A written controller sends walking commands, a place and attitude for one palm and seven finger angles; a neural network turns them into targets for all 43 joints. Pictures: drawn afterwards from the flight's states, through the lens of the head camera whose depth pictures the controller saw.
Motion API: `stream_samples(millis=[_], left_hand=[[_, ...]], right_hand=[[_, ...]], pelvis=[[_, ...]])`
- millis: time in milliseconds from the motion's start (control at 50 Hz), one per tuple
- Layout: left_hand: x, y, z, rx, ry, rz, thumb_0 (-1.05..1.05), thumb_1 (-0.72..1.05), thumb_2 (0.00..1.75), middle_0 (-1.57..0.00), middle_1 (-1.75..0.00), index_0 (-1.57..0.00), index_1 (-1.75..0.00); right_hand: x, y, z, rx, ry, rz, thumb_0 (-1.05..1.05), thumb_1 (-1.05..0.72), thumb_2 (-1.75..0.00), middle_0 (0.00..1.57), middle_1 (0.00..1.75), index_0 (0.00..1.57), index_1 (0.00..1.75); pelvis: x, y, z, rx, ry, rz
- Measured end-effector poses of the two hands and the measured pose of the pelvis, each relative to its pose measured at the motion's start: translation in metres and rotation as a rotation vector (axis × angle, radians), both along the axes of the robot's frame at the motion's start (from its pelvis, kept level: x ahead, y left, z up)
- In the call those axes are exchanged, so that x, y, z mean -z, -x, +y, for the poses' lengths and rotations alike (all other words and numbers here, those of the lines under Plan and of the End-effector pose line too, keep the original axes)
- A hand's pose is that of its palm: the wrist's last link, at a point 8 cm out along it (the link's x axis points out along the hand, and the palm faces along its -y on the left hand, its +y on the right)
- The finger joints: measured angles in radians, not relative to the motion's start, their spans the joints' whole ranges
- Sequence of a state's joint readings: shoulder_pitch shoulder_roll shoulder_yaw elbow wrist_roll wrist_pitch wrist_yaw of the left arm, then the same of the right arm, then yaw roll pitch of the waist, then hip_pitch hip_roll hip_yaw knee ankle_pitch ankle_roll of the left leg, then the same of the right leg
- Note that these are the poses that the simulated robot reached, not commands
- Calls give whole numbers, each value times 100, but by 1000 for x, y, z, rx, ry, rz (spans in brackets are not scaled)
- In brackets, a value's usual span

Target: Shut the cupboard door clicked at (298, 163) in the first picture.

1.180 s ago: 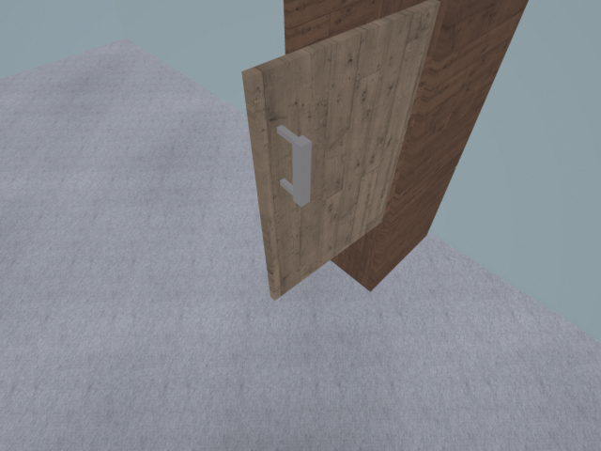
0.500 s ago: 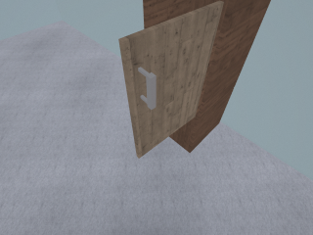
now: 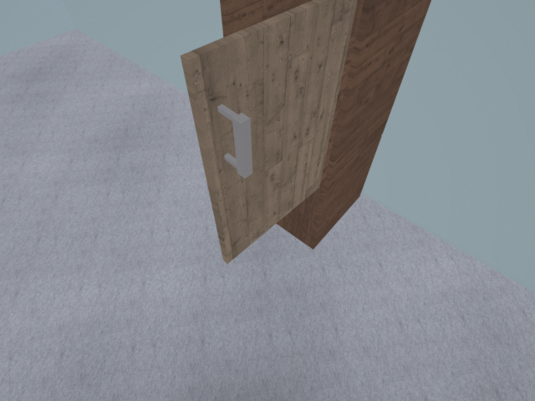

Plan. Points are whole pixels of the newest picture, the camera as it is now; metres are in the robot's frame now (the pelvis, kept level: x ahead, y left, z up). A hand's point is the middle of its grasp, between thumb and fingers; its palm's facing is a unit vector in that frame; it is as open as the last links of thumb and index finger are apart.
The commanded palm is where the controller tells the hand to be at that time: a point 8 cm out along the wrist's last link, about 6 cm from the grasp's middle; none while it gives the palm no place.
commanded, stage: walk to a spot facing it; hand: left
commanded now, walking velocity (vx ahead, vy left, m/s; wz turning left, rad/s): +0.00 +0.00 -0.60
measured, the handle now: (235, 142) +0.50 +0.10 +0.09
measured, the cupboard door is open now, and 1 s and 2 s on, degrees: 85 85 85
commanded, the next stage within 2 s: none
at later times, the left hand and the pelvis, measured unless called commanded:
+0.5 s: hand out of the picture +0.04 +0.16 -0.16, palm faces -0.19 -0.94 -0.27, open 7.3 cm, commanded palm none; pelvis -0.02 -0.03 +0.01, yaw -16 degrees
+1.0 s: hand (213, 365) +0.20 +0.12 -0.17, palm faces -0.52 -0.80 -0.29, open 7.3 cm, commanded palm none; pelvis -0.02 -0.02 -0.02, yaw -33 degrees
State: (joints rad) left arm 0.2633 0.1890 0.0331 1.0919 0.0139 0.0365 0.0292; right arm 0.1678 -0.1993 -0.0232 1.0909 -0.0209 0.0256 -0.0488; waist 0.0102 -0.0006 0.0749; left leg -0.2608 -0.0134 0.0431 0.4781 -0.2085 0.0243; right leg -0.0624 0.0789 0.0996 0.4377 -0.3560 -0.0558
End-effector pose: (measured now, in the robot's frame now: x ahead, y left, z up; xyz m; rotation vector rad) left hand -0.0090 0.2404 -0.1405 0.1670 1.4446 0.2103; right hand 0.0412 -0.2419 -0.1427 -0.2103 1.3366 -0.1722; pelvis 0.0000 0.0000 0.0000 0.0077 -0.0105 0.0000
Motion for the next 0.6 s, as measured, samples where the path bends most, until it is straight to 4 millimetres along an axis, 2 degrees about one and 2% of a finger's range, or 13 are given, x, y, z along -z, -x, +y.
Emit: stream_samples(millis=[100,200,280,440,600], left_hand=[[1,-6,-1,46,-6,4,0,91,90,-20,-30,-20,-30],[-3,-18,-11,109,-37,-37,0,91,90,-20,-30,-20,-30],[-10,-22,-21,135,-53,-53,0,91,90,-20,-30,-20,-30],[-19,-41,-33,225,-38,-45,0,91,90,-20,-30,-21,-30],[-11,-74,-21,299,-16,-70,0,91,90,-20,-30,-21,-30]], right_hand=[[9,22,-4,51,-15,-3,0,-90,-90,20,30,20,30],[23,44,-21,108,-40,-10,0,-90,-90,20,30,20,30],[17,51,-36,152,-39,4,0,-90,-90,20,30,20,30],[-5,34,-52,232,-10,-109,1,-91,-90,20,30,20,30],[-21,7,-44,265,29,-211,0,-91,-90,20,30,20,30]], pelvis=[[6,13,-5,68,-22,10],[13,24,-19,125,-28,12],[7,28,-28,144,-24,7],[-5,26,-32,242,-42,19],[-5,19,-15,329,-33,37]])
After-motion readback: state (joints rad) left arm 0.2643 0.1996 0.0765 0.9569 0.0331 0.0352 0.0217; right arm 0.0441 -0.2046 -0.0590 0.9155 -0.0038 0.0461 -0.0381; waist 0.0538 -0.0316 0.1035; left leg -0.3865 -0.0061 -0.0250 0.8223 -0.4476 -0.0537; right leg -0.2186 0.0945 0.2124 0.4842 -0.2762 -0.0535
